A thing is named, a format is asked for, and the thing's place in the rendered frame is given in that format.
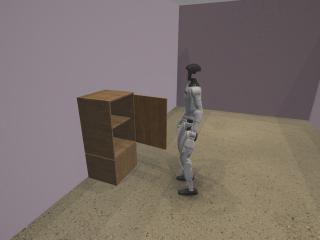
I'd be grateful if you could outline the left robot upper arm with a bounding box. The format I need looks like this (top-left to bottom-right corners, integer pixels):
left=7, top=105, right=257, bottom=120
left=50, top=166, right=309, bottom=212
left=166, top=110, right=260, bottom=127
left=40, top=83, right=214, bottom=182
left=191, top=87, right=203, bottom=116

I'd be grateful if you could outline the left robot forearm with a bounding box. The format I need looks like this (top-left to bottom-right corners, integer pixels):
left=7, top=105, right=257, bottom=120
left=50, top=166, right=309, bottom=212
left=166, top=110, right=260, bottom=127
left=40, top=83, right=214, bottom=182
left=188, top=110, right=202, bottom=140

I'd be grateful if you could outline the humanoid robot torso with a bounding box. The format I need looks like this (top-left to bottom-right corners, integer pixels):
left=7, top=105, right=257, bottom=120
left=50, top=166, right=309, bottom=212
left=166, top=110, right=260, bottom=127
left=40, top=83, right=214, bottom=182
left=184, top=84, right=202, bottom=131

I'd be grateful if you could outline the left robot hand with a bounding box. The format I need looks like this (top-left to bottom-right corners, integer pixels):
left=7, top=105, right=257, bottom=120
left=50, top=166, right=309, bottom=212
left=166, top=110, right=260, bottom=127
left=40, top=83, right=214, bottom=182
left=181, top=138, right=195, bottom=158

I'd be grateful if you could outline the cupboard door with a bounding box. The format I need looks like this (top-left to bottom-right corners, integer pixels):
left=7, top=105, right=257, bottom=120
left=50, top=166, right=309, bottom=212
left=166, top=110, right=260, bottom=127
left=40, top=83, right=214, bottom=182
left=133, top=94, right=167, bottom=150

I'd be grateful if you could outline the right robot hand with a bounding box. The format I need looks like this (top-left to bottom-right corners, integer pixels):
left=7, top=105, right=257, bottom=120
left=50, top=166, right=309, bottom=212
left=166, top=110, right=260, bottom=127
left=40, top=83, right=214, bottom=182
left=176, top=119, right=186, bottom=131

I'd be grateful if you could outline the right robot forearm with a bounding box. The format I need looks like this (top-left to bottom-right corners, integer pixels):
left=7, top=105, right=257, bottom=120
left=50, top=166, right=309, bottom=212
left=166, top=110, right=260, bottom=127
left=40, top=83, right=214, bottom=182
left=182, top=111, right=188, bottom=121

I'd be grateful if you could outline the left robot foot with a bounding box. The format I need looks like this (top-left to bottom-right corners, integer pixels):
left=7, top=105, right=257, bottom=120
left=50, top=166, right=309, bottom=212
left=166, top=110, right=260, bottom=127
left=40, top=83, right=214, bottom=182
left=178, top=188, right=198, bottom=196

